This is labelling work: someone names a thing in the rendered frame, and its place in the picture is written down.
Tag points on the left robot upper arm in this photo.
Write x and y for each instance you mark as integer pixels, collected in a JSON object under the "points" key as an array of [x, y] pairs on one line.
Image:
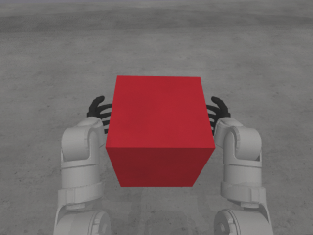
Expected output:
{"points": [[89, 222]]}

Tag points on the robot right hand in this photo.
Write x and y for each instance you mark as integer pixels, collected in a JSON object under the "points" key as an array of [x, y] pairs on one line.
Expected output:
{"points": [[221, 112]]}

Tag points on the right robot forearm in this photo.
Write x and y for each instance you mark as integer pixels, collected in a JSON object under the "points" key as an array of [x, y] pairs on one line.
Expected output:
{"points": [[242, 159]]}

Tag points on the carton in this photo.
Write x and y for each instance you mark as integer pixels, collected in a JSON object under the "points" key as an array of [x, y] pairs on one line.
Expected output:
{"points": [[159, 132]]}

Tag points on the robot left hand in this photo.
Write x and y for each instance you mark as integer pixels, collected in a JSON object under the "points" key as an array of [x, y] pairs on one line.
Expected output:
{"points": [[94, 111]]}

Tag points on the right robot upper arm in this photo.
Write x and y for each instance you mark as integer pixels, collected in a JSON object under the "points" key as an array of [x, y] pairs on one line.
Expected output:
{"points": [[241, 222]]}

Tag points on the left robot forearm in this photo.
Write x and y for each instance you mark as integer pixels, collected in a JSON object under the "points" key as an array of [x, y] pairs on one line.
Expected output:
{"points": [[80, 174]]}

